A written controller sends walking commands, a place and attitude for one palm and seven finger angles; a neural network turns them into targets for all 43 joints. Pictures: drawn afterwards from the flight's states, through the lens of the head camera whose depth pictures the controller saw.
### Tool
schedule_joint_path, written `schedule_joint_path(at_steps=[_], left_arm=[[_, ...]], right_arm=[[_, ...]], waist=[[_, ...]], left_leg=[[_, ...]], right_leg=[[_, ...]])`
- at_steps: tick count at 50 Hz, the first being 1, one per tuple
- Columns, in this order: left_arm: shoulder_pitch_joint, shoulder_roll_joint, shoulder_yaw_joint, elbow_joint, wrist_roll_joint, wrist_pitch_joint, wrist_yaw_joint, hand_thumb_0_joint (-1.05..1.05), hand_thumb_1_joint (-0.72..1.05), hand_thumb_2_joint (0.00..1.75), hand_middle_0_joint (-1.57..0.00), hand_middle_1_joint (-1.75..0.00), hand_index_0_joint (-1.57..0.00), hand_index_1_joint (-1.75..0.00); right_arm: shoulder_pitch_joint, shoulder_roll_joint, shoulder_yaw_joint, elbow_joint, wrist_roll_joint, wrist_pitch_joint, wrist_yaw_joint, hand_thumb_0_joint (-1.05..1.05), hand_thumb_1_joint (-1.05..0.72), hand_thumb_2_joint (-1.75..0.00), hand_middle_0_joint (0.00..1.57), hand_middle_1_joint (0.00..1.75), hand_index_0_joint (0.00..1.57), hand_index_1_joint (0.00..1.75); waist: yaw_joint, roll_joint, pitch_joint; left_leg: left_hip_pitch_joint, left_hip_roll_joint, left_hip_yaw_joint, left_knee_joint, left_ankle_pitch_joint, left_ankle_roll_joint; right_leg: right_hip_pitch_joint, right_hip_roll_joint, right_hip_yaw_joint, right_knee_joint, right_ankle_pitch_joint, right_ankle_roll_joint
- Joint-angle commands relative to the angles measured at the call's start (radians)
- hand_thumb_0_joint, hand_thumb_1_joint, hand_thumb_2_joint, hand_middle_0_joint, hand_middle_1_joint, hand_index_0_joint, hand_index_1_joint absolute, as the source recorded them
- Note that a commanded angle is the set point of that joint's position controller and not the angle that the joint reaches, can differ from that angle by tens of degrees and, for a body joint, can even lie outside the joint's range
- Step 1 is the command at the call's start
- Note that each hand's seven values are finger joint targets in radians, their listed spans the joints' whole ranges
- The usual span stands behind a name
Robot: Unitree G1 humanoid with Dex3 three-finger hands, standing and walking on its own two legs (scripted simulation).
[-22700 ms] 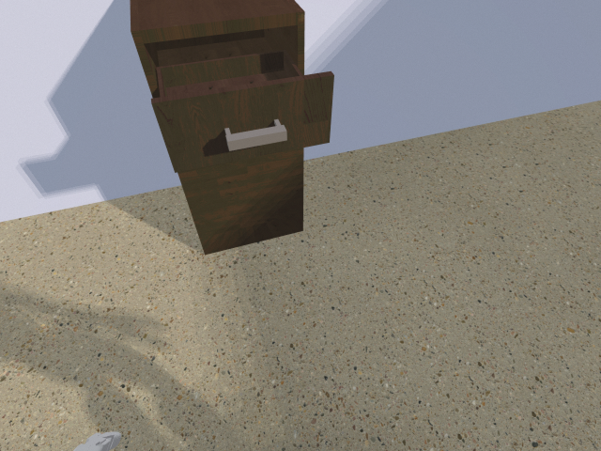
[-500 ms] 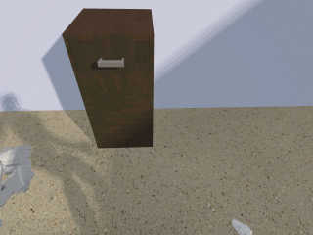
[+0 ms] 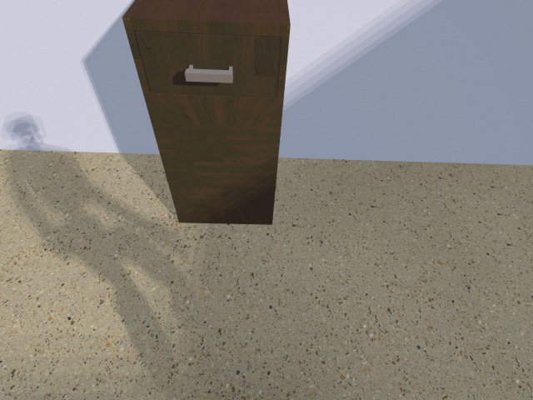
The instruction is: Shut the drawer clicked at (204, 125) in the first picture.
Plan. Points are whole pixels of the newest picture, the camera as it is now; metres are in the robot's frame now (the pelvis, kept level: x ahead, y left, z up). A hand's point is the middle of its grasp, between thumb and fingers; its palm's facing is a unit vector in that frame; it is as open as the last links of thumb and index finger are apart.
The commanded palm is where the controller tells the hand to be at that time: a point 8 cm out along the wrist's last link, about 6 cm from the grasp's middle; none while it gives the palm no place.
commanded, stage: let the arm hang, fingers relaxed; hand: left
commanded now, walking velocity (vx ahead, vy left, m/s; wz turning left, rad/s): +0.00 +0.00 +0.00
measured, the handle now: (210, 72) +0.93 +0.21 +0.01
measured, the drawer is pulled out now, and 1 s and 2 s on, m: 0.00 0.00 0.00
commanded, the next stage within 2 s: look to check the result in 0.80 s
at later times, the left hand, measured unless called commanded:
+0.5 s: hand out of the picture +0.03 +0.22 -0.16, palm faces +0.00 -0.96 -0.28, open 7.0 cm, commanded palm none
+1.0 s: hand out of the picture +0.10 +0.21 -0.15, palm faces -0.03 -0.96 -0.29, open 7.4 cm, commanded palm none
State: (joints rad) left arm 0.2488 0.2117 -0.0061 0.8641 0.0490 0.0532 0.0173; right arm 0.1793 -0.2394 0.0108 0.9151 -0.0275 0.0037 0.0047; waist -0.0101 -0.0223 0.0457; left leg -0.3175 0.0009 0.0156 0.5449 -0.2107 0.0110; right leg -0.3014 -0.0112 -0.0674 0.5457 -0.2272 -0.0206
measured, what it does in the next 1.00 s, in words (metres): stands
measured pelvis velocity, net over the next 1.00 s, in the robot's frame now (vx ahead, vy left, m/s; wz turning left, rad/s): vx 0.04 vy -0.01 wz -0.02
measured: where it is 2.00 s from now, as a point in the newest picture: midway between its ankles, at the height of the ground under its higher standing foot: outside the picture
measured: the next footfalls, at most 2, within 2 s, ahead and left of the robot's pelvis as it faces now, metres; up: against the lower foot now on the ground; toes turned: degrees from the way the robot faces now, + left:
none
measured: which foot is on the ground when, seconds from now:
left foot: down 0.00-1.00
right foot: down 0.00-1.00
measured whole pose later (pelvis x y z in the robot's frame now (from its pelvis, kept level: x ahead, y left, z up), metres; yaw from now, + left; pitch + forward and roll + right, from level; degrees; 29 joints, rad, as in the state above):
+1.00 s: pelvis +0.04 -0.01 +0.02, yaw -1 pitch -1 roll +0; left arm 0.14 0.25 0.02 1.14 0.02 -0.01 0.01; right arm 0.17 -0.26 -0.02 1.14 -0.02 0.00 -0.02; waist 0.00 0.02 0.05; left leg -0.15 0.01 0.03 0.34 -0.17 0.00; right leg -0.15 0.01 -0.05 0.35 -0.19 -0.03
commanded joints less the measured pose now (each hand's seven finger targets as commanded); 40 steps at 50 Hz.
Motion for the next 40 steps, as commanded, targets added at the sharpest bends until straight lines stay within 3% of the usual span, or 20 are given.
schedule_joint_path(at_steps=[1, 4, 5, 6, 15, 20, 31, 34, 40], left_arm=[[0.009, 0.179, 0.049, 0.042, -0.030, -0.063, -0.005, 0.00, 0.90, 0.90, -0.76, -0.91, -0.76, -0.91], [0.015, 0.174, 0.049, 0.120, -0.032, -0.064, -0.006, 0.00, 0.90, 0.90, -0.64, -0.78, -0.64, -0.78], [0.015, 0.179, 0.049, 0.137, -0.031, -0.065, -0.005, 0.00, 0.90, 0.90, -0.60, -0.73, -0.60, -0.73], [0.012, 0.176, 0.046, 0.156, -0.032, -0.065, -0.005, 0.00, 0.90, 0.90, -0.56, -0.69, -0.56, -0.69], [0.023, 0.177, 0.038, 0.251, -0.034, -0.063, 0.003, 0.00, 0.90, 0.90, -0.20, -0.30, -0.20, -0.30], [0.009, 0.180, 0.041, 0.259, -0.033, -0.062, 0.005, 0.00, 0.90, 0.90, -0.20, -0.30, -0.20, -0.30], [-0.063, 0.184, 0.051, 0.239, -0.033, -0.076, 0.007, 0.00, 0.90, 0.90, -0.20, -0.30, -0.20, -0.30], [-0.075, 0.187, 0.052, 0.237, -0.034, -0.077, 0.006, 0.00, 0.90, 0.90, -0.20, -0.30, -0.20, -0.30], [-0.098, 0.202, 0.055, 0.227, -0.034, -0.082, 0.006, 0.00, 0.90, 0.90, -0.20, -0.30, -0.20, -0.30]], right_arm=[[0.011, -0.134, -0.038, 0.001, 0.004, -0.012, -0.015, 0.00, -0.90, -0.90, 0.20, 0.30, 0.20, 0.30], [0.047, -0.121, -0.041, 0.053, 0.005, -0.007, -0.020, 0.00, -0.90, -0.90, 0.20, 0.30, 0.20, 0.30], [0.064, -0.128, -0.045, 0.064, 0.008, -0.005, -0.021, 0.00, -0.90, -0.90, 0.20, 0.30, 0.20, 0.30], [0.078, -0.125, -0.044, 0.083, 0.008, -0.006, -0.022, 0.00, -0.90, -0.90, 0.20, 0.30, 0.20, 0.30], [0.115, -0.123, -0.049, 0.162, 0.013, -0.005, -0.028, 0.00, -0.90, -0.90, 0.20, 0.30, 0.20, 0.30], [0.110, -0.121, -0.050, 0.179, 0.011, -0.007, -0.027, 0.00, -0.90, -0.90, 0.20, 0.30, 0.20, 0.30], [0.059, -0.119, -0.049, 0.184, 0.008, -0.019, -0.028, 0.00, -0.90, -0.90, 0.20, 0.30, 0.20, 0.30], [0.043, -0.125, -0.049, 0.184, 0.007, -0.019, -0.028, 0.00, -0.90, -0.90, 0.20, 0.30, 0.20, 0.30], [0.023, -0.147, -0.052, 0.177, 0.008, -0.020, -0.028, 0.00, -0.90, -0.90, 0.20, 0.30, 0.20, 0.30]], waist=[[0.019, 0.167, -0.081], [0.016, 0.154, -0.065], [0.014, 0.097, -0.049], [0.012, 0.080, -0.044], [0.014, 0.026, 0.005], [0.016, 0.024, 0.024], [0.010, 0.032, -0.009], [0.010, 0.053, -0.018], [0.007, 0.033, -0.033]], left_leg=[[0.024, 0.100, -0.130, -0.209, -0.067, 0.025], [0.038, 0.096, -0.129, -0.231, -0.122, 0.024], [0.045, 0.100, -0.132, -0.228, -0.115, 0.026], [0.053, 0.101, -0.129, -0.233, -0.103, 0.028], [0.085, 0.108, -0.122, -0.254, -0.069, 0.034], [0.078, 0.108, -0.118, -0.269, -0.090, 0.033], [0.131, 0.108, -0.093, -0.246, 0.089, 0.022], [0.144, 0.108, -0.093, -0.250, 0.091, 0.019], [0.169, 0.113, -0.086, -0.246, 0.129, 0.015]], right_leg=[[0.105, -0.085, 0.130, -0.178, -0.058, -0.034], [0.102, -0.088, 0.125, -0.210, -0.083, -0.040], [0.094, -0.086, 0.120, -0.218, -0.087, -0.040], [0.092, -0.092, 0.119, -0.225, -0.084, -0.040], [0.071, -0.093, 0.106, -0.229, -0.075, -0.038], [0.068, -0.093, 0.112, -0.232, -0.091, -0.035], [0.109, -0.105, 0.120, -0.238, 0.043, -0.031], [0.119, -0.105, 0.125, -0.245, 0.052, -0.030], [0.134, -0.105, 0.127, -0.252, 0.109, -0.031]])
